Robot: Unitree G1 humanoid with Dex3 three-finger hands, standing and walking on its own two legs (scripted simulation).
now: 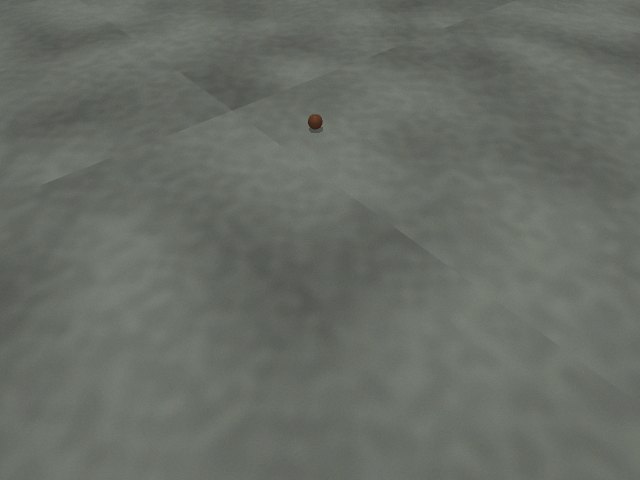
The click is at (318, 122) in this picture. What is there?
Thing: free ball
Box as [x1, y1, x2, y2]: [308, 114, 322, 128]
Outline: 313,114 309,117 308,124 312,128 318,128 321,125 321,118 317,114
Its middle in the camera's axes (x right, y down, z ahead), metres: -0.04 -0.70 +2.30
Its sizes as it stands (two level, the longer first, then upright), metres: 0.086 0.086 0.086
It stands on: the floor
